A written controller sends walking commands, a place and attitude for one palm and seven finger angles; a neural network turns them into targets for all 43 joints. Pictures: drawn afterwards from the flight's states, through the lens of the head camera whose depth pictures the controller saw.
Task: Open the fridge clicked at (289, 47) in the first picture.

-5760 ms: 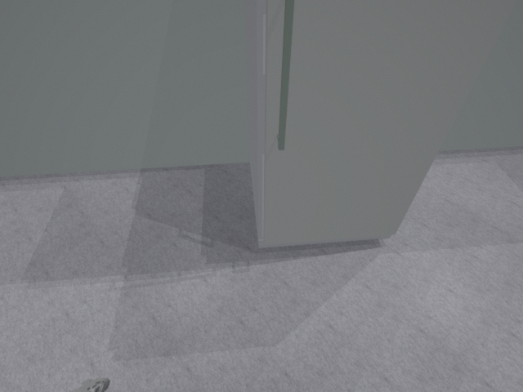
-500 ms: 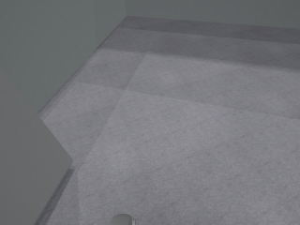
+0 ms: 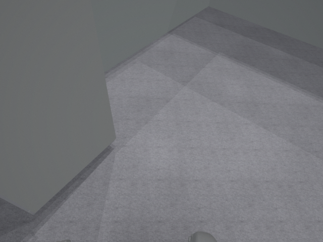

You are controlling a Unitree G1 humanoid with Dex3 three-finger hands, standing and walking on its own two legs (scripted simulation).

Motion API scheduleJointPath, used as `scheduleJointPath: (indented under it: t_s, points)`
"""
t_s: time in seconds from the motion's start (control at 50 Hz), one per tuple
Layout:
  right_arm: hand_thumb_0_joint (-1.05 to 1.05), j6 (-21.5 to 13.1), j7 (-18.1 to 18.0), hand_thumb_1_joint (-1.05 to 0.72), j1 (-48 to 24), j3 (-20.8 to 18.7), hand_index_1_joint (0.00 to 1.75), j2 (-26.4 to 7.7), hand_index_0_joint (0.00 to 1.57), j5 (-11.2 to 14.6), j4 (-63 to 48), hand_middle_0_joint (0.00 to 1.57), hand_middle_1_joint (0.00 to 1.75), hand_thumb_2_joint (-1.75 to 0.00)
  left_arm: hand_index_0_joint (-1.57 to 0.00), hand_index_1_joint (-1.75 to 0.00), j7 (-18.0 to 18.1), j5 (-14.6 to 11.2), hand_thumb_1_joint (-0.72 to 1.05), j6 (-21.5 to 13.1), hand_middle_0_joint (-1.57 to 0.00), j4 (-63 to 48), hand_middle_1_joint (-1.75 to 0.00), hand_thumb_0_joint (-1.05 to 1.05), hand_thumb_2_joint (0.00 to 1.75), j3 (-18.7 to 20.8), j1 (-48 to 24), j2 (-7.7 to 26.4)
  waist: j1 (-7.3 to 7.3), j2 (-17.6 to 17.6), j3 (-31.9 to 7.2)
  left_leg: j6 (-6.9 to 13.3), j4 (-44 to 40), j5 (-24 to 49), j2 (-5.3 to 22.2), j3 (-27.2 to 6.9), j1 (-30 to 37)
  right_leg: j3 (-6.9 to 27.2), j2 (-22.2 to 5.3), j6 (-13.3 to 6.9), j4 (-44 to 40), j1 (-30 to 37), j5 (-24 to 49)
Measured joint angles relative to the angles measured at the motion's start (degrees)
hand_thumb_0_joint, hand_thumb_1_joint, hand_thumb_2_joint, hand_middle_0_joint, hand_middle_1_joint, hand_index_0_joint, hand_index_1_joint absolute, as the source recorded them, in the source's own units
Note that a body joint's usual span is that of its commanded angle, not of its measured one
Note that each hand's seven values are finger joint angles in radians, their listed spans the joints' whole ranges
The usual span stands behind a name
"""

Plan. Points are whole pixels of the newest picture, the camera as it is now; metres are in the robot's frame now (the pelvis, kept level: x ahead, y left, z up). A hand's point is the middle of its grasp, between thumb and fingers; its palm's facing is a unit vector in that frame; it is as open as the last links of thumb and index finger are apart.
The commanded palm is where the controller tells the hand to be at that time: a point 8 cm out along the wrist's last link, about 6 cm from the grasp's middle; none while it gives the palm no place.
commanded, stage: turn to face it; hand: left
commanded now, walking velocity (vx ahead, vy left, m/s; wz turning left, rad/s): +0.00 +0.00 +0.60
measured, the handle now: out of the picture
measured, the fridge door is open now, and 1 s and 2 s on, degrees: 0 0 0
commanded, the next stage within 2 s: take the last steps up to it in 1.52 s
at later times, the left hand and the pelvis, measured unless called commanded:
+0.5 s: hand out of the picture +0.03 +0.16 -0.14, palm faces +0.29 -0.91 -0.29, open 7.4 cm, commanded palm none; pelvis -0.02 -0.06 +0.00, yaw +18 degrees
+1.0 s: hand out of the picture -0.14 +0.23 -0.18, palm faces +0.61 -0.75 -0.24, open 7.4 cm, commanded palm none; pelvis -0.06 +0.01 +0.00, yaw +36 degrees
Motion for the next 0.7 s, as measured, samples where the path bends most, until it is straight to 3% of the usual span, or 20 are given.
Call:
scheduleJointPath:
  t_s: [0.22,0.28,0.32,0.34,0.4,0.46,0.5,0.58,0.7]
  points:
    - [0.01,0.9,-0.05,-0.9,4.87,-1.06,0.3,0.14,0.2,-0.56,1.8,0.21,0.3,-0.9,-0.2,-0.29,0.53,-0.57,0.91,-0.1,-0.2,-2.23,-0.3,0.0,0.89,-1.02,-4.56,-2.65,-3.38,1.98,-1.38,-0.8,-0.08,2.16,-3.29,-6.39,-2.2,1.49,3.9,-0.78,-14.87,5.82,-4.37]
    - [0.01,1.44,-0.08,-0.9,5.63,-1.61,0.3,-0.65,0.2,-0.58,2.2,0.21,0.3,-0.9,-0.2,-0.29,0.64,-0.93,0.91,-0.66,-0.2,-3.1,-0.3,0.0,0.89,-1.67,-5.12,-3.78,-4.01,3.3,-1.42,-1.77,1.17,2.34,-3.95,-8.39,-3.68,1.58,5.49,-1.66,-22.63,9.39,-3.85]
    - [0.01,1.83,0.01,-0.9,6.24,-2.05,0.3,-1.16,0.2,-0.33,2.33,0.21,0.3,-0.9,-0.2,-0.29,0.68,-1.07,0.91,-1.38,-0.2,-3.86,-0.3,0.0,0.89,-2.09,-4.66,-4.25,-3.86,3.77,-1.94,-2.7,3.09,1.88,-4.78,-9.46,-5.23,1.27,5.82,-2.39,-31.69,13.5,0.39]
    - [0.01,2.04,0.06,-0.9,6.25,-2.37,0.3,-1.52,0.2,-0.08,2.49,0.21,0.3,-0.9,-0.2,-0.29,0.81,-0.87,0.91,-1.85,-0.2,-3.97,-0.3,0.0,0.89,-2.18,-4.36,-4.61,-3.53,4.31,-1.93,-3.35,5.55,-0.53,-4.68,-9.49,-6.41,0.57,5.91,-4.61,-33.97,14.38,2.96]
    - [0.01,2.92,0.21,-0.91,6.44,-3.27,0.3,-2.58,0.2,-0.37,2.88,0.2,0.3,-0.9,-0.2,-0.29,0.96,-0.47,0.91,-1.8,-0.2,-3.64,-0.3,0.0,0.89,-3.06,-2.75,-5.67,-3.71,5.34,-2.05,-5.56,21.35,-10.9,-4.13,-6.46,-11.55,-2.03,4.9,-6.78,-33.84,15.65,2.36]
    - [0.01,3.38,0.86,-0.91,6.58,-3.73,0.3,-3.43,0.2,-0.63,3.13,0.2,0.3,-0.9,-0.2,-0.29,0.97,-0.53,0.91,-1.77,-0.2,-2.93,-0.3,0.0,0.89,-3.19,-0.63,-6.07,-3.53,4.97,-2.54,-7.13,34.99,-9.35,-1.71,-3.06,-15.04,-4.04,3.29,-6.6,-36.18,17.98,2.7]
    - [0.01,3.44,1.16,-0.91,6.43,-3.87,0.3,-3.85,0.19,-0.6,3.09,0.2,0.3,-0.9,-0.2,-0.3,0.94,-0.47,0.91,-1.99,-0.2,-2.4,-0.3,0.0,0.89,-3.24,0.3,-6.12,-3.57,4.73,-2.39,-8.01,39.42,-7.41,0.28,-2.13,-15.95,-5.6,2.41,-6.45,-36.99,18.95,2.97]
    - [0.01,3.95,1.35,-0.91,5.51,-3.78,0.3,-4.26,0.19,-0.52,3.35,0.2,0.3,-0.9,-0.2,-0.3,0.89,-0.16,0.91,-2.46,-0.2,-1.77,-0.3,0.0,0.89,-3.25,1.72,-6.05,-2.87,3.85,-1.55,-9.23,39.12,-7.07,3.44,-1.17,-15.09,-8.79,0.53,-5.99,-36.87,19.81,2.51]
    - [0.01,3.97,1.44,-0.91,1.56,-2.91,0.3,-4.08,0.19,-0.1,2.78,0.2,0.3,-0.9,-0.2,-0.3,0.51,0.51,0.91,-2.29,-0.2,-0.81,-0.3,0.0,0.89,-2.79,3.8,-4.73,-0.56,1.67,0.32,-8.99,23.84,-11.07,4.99,2.4,-9.24,-12.51,-2.91,-4.13,-33.98,19.0,0.93]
